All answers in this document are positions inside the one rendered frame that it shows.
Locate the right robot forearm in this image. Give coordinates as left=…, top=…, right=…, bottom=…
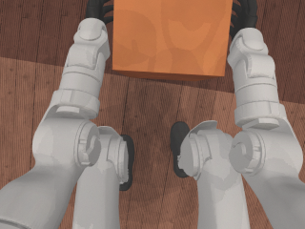
left=227, top=28, right=303, bottom=162

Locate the robot right hand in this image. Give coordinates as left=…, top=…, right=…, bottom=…
left=229, top=0, right=258, bottom=41

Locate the carton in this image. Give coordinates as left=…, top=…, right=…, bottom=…
left=112, top=0, right=233, bottom=82

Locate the robot left hand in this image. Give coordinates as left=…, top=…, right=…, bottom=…
left=85, top=0, right=114, bottom=25

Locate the robot right foot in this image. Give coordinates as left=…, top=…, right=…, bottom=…
left=170, top=121, right=190, bottom=178

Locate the left robot forearm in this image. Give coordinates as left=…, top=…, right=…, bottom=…
left=32, top=17, right=111, bottom=157

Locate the right robot upper arm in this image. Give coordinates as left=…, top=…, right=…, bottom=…
left=228, top=128, right=305, bottom=229

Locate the left robot upper arm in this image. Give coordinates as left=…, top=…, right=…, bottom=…
left=0, top=117, right=102, bottom=229

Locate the left robot shin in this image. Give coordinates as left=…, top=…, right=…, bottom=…
left=98, top=126, right=129, bottom=184

